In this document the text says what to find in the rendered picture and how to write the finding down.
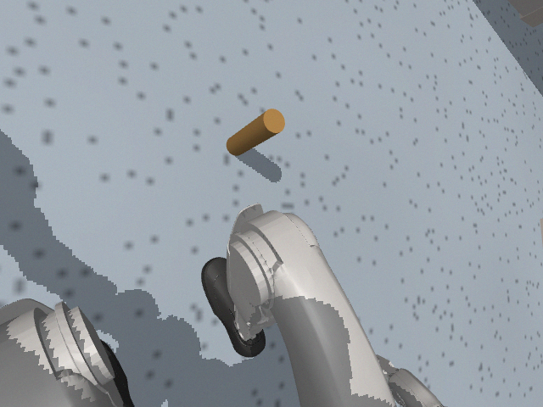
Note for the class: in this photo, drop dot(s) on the right robot foot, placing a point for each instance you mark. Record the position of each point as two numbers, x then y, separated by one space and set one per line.
214 281

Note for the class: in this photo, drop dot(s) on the right robot hand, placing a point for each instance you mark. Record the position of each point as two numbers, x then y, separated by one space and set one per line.
406 389

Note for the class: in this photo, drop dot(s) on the left robot foot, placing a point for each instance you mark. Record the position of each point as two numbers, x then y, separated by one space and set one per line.
120 377

